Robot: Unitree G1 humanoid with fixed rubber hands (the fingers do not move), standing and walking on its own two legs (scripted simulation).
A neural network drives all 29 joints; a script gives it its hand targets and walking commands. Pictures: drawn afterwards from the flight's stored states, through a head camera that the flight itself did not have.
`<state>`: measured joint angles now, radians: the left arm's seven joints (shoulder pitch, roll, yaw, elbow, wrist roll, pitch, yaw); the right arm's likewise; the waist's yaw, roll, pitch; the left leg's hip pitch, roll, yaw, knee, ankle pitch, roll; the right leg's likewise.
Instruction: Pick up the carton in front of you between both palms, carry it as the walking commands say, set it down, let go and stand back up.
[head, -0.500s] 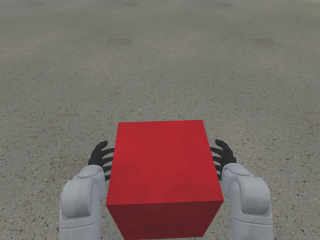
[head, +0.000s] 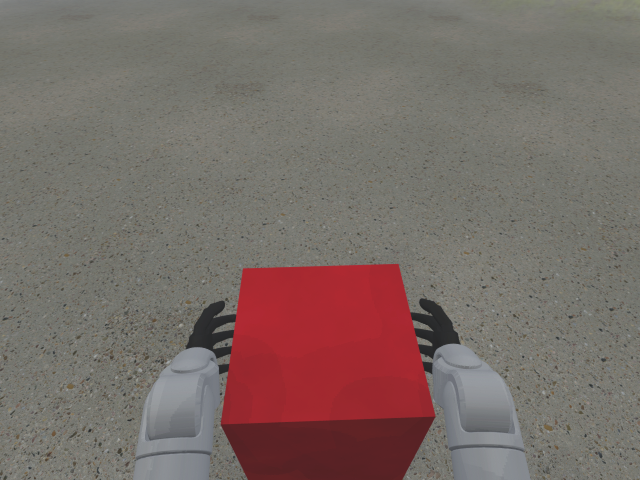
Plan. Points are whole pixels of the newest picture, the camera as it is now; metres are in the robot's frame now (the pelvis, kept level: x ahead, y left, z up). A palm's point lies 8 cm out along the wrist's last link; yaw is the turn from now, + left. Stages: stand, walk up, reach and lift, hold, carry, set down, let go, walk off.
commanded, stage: carry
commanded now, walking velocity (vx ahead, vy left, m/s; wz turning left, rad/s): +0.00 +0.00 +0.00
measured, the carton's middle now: (323, 379) +0.28 +0.00 -0.03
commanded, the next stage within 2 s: hold in 0.46 s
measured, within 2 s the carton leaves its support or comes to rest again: neither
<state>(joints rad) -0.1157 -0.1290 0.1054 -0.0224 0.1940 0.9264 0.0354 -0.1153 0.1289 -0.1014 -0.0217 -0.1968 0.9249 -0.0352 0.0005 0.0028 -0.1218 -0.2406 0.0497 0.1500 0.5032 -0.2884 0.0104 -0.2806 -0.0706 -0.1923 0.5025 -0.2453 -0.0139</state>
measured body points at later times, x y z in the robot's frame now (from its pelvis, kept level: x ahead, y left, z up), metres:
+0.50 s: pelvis -0.01 +0.00 +0.00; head -0.03 +0.00 +0.45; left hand +0.28 +0.15 +0.03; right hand +0.28 -0.15 +0.03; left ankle -0.01 +0.11 -0.74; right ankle +0.01 -0.11 -0.74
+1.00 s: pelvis -0.05 +0.00 +0.00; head -0.10 -0.01 +0.45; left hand +0.24 +0.15 +0.04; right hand +0.24 -0.15 +0.04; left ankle -0.02 +0.11 -0.74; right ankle +0.01 -0.11 -0.74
